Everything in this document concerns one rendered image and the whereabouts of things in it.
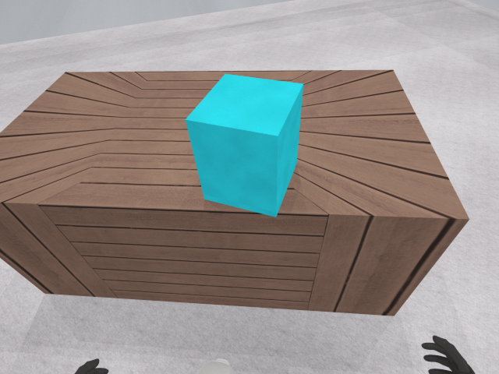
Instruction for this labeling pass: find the left robot hand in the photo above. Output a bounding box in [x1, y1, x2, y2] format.
[75, 358, 108, 374]

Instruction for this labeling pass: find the pedestal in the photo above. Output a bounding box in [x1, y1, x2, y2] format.
[0, 70, 469, 316]

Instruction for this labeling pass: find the robot left shin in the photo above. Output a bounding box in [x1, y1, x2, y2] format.
[216, 358, 230, 366]

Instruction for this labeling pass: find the right robot hand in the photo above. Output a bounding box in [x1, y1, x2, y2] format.
[422, 335, 475, 374]

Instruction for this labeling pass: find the carton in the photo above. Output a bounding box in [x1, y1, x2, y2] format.
[186, 74, 303, 217]

